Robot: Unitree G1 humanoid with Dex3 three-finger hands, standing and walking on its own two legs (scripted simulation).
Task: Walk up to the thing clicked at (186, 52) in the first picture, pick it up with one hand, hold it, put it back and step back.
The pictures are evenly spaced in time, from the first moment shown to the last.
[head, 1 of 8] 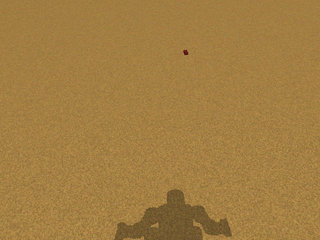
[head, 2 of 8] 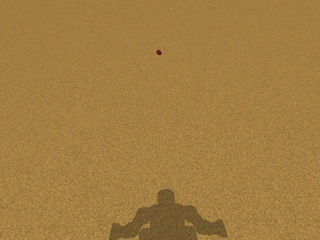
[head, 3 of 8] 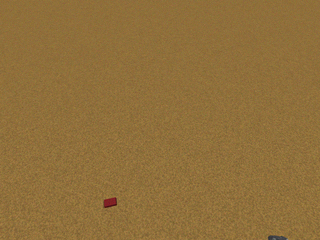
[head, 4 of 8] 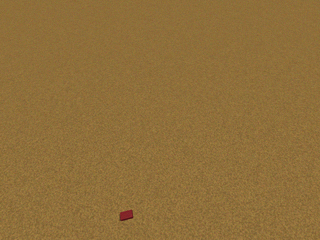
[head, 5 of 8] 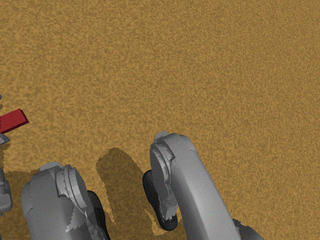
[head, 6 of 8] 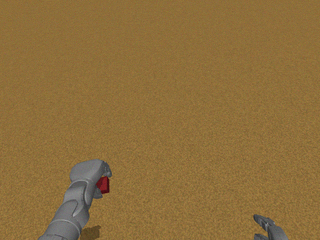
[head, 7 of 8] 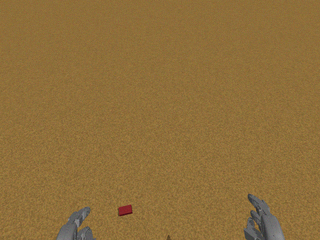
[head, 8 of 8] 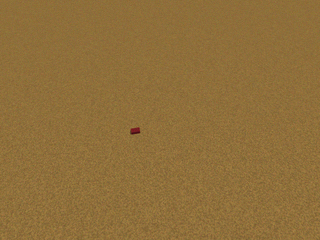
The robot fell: no
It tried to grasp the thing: yes
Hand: left
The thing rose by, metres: 0.69
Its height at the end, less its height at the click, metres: +0.00
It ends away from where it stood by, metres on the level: 0.01
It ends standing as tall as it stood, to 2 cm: yes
